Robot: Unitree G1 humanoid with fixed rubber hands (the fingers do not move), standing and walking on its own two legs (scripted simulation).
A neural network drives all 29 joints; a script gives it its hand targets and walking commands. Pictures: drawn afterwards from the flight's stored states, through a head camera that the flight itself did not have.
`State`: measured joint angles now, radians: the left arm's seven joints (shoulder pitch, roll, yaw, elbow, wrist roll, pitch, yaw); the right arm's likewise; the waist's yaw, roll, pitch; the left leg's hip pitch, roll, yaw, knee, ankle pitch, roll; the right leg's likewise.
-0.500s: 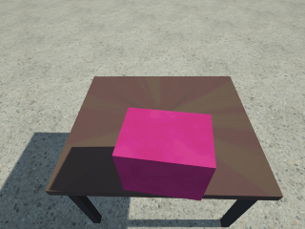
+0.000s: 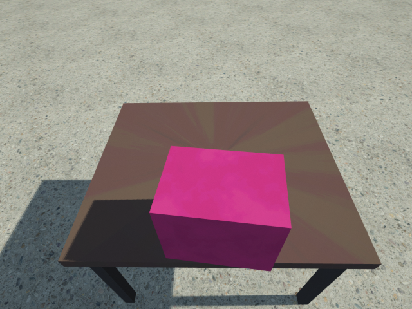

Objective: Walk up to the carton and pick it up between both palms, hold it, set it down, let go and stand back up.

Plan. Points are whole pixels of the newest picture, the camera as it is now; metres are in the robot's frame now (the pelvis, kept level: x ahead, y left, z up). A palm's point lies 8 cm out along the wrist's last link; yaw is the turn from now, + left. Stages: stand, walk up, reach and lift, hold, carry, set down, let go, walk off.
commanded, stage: stand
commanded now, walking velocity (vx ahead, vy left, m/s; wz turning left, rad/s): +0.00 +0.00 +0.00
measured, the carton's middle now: (221, 209) +0.39 +0.00 -0.09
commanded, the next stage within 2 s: none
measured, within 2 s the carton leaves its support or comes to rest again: neither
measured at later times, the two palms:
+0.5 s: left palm out of the picture +0.01 +0.24 -0.13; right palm out of the picture +0.00 -0.24 -0.14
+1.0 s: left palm out of the picture +0.01 +0.24 -0.14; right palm out of the picture -0.01 -0.23 -0.14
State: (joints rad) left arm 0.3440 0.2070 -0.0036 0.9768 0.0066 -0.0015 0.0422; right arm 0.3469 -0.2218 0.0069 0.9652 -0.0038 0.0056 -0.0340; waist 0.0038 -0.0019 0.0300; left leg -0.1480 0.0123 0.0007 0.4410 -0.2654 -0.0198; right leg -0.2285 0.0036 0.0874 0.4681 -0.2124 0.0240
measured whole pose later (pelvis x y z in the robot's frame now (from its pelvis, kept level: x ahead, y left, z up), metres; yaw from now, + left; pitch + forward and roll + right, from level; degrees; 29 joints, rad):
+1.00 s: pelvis +0.00 +0.00 +0.00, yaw -1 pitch -1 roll +0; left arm 0.33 0.19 -0.01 1.01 0.00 0.00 0.05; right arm 0.35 -0.19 0.00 1.01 0.00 0.00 -0.04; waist 0.00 0.00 0.05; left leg -0.13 0.02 0.01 0.42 -0.27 -0.02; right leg -0.22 0.01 0.10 0.45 -0.20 0.03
